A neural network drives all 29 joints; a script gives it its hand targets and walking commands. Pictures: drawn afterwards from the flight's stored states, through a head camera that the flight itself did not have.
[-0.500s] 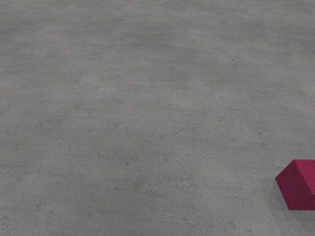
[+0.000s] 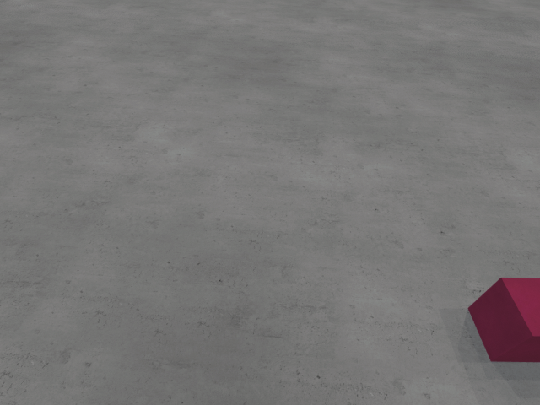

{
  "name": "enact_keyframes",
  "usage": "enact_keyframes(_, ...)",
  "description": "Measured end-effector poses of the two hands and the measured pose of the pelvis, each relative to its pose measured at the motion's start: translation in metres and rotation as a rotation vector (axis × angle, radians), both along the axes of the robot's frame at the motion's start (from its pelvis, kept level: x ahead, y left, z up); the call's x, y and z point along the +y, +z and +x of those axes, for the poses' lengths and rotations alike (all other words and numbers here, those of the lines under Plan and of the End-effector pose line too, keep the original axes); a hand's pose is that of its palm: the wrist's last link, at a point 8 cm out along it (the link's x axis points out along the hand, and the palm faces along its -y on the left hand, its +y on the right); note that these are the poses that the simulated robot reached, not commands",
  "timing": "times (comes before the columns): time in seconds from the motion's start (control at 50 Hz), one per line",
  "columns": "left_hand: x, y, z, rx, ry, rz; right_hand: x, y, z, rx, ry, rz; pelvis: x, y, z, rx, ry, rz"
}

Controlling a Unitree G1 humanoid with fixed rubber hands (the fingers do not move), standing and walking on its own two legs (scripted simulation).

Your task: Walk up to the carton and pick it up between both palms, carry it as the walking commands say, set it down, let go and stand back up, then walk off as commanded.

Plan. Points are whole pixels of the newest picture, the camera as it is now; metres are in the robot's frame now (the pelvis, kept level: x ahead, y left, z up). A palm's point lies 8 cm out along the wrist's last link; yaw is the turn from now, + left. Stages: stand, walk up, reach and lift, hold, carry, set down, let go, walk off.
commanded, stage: stand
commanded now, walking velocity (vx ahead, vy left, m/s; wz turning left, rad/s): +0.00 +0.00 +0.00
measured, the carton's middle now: (522, 320) +0.59 -0.92 -0.66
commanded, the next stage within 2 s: walk off in 1.76 s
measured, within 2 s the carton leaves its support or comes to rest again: neither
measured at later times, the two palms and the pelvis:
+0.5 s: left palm out of the picture -0.02 +0.21 -0.16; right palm out of the picture +0.00 -0.20 -0.15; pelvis +0.02 +0.00 +0.00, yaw +0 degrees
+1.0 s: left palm out of the picture +0.01 +0.22 -0.16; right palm out of the picture +0.02 -0.21 -0.15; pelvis +0.03 +0.01 +0.00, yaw -1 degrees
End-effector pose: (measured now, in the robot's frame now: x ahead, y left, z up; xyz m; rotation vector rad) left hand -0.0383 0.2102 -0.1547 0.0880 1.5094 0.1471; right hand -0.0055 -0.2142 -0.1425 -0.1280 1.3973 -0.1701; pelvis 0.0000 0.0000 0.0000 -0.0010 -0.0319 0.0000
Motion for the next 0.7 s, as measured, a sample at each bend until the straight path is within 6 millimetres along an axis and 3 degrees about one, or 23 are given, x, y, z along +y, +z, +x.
enact_keyframes(0.16, -0.006, 0.0, 0.0, 0.017, -0.007, -0.01, 0.006, -0.004, -0.001, 0.014, -0.009, 0.016, 0.003, -0.001, 0.005, 0.005, -0.003, 0.0)
enact_keyframes(0.38, -0.006, -0.001, 0.014, 0.004, -0.008, -0.005, 0.01, -0.006, 0.002, 0.022, -0.009, 0.02, 0.003, -0.002, 0.013, 0.011, -0.007, -0.001)
enact_keyframes(0.7, -0.003, -0.003, 0.025, 0.012, -0.006, -0.01, 0.01, -0.005, 0.018, 0.011, -0.008, 0.004, 0.008, -0.003, 0.027, 0.016, -0.01, -0.003)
